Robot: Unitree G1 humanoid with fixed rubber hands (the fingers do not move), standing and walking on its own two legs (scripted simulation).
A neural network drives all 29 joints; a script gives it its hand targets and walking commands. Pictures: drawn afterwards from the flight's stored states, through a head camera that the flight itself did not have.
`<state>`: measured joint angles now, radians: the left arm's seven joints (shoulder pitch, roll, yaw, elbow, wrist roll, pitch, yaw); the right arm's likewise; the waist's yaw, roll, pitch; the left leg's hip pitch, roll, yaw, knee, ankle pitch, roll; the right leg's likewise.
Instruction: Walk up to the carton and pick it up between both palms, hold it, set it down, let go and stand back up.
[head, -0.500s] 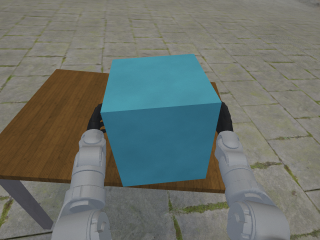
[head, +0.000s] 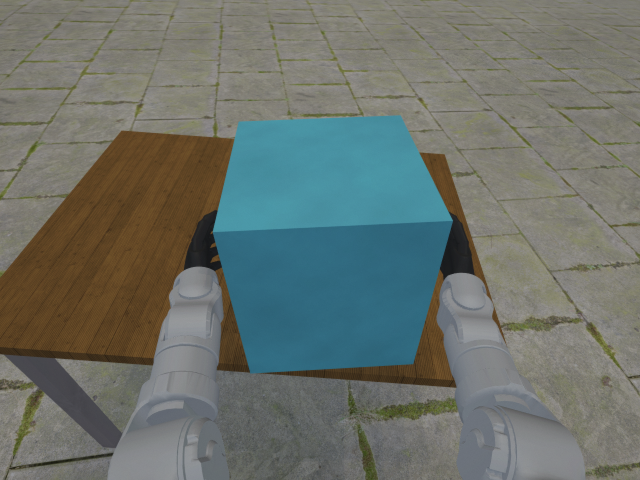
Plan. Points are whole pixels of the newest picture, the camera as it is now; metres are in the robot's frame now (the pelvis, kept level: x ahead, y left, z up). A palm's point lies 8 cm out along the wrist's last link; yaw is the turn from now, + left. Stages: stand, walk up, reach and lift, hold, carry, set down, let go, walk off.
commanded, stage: set down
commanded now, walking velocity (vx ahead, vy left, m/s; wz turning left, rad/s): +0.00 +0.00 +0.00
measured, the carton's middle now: (326, 243) +0.46 +0.01 +0.04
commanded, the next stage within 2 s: none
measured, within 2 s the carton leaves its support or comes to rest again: rests again in 1.26 s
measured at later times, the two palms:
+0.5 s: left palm (204, 269) +0.37 +0.18 +0.07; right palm (449, 280) +0.38 -0.16 +0.06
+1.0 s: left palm (204, 270) +0.38 +0.19 +0.06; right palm (446, 279) +0.38 -0.16 +0.06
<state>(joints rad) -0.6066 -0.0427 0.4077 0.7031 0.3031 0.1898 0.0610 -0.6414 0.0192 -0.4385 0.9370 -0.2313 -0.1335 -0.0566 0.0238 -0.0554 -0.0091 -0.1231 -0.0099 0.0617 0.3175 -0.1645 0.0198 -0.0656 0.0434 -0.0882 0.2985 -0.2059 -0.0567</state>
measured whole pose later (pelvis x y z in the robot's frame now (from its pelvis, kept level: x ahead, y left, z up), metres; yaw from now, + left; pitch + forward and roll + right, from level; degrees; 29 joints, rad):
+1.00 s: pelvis +0.00 +0.01 +0.00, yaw -1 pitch +4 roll +0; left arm -0.65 -0.07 0.51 0.79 0.33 0.00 0.05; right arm -0.66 0.05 -0.60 0.93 -0.36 -0.21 0.02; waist 0.05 -0.03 -0.01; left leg -0.22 -0.01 0.09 0.30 -0.15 0.03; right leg -0.18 0.04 -0.07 0.31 -0.19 -0.05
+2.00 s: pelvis -0.01 +0.01 +0.00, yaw -2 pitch +5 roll +1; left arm -0.66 -0.08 0.58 0.82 0.37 -0.07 0.01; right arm -0.66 0.08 -0.65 0.85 -0.41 -0.17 0.08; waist 0.06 -0.02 -0.01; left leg -0.27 -0.01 0.10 0.32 -0.15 0.04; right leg -0.25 0.03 -0.05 0.36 -0.20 -0.05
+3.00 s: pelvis +0.00 +0.01 -0.03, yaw -2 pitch +25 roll -1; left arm -0.77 0.26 0.03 1.07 -0.23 -0.16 0.07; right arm -0.81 -0.40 0.08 1.15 0.35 -0.21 0.02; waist 0.09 0.02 -0.28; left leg -0.79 0.03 0.08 0.57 -0.23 0.03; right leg -0.72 0.06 -0.08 0.52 -0.24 -0.05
